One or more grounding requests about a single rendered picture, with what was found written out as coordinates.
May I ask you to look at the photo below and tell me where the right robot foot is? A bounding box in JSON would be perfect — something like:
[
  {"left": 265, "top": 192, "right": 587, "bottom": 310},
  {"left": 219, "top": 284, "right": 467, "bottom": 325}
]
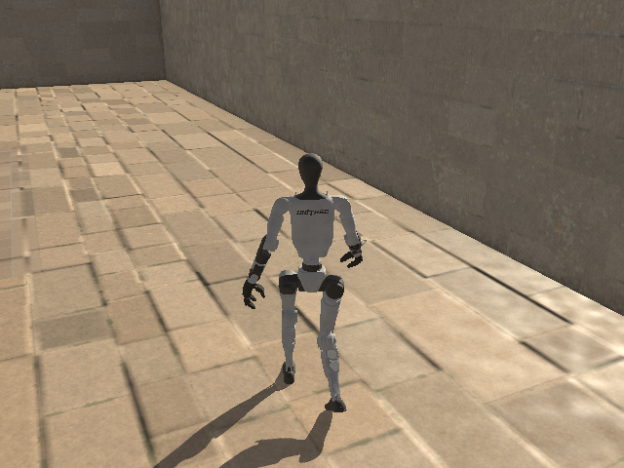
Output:
[{"left": 325, "top": 396, "right": 347, "bottom": 412}]

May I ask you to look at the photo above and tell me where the robot right hand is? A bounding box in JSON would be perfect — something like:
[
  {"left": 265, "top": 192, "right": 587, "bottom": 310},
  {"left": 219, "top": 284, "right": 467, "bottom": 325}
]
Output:
[{"left": 340, "top": 252, "right": 363, "bottom": 268}]

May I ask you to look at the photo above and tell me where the left robot upper arm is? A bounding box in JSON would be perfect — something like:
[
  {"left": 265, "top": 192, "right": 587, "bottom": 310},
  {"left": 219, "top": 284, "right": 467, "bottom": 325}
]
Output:
[{"left": 263, "top": 196, "right": 292, "bottom": 252}]

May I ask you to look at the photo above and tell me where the robot right forearm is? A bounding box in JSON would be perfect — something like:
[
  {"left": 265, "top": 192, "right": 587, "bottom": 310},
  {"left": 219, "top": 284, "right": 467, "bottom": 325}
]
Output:
[{"left": 348, "top": 231, "right": 362, "bottom": 257}]

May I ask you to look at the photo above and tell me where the robot left forearm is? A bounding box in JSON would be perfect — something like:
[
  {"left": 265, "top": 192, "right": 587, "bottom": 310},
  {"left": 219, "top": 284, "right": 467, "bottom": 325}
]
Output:
[{"left": 247, "top": 235, "right": 271, "bottom": 284}]

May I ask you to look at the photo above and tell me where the robot left hand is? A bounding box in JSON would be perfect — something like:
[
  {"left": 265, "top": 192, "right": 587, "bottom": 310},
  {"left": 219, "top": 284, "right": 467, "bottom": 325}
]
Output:
[{"left": 242, "top": 280, "right": 265, "bottom": 309}]

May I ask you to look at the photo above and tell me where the robot left shin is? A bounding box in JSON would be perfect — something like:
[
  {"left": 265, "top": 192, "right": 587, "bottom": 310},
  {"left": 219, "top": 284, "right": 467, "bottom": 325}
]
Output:
[{"left": 282, "top": 309, "right": 295, "bottom": 371}]

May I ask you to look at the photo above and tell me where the right robot upper arm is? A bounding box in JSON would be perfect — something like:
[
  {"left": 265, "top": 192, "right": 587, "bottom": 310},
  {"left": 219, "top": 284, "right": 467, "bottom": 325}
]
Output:
[{"left": 331, "top": 195, "right": 360, "bottom": 247}]

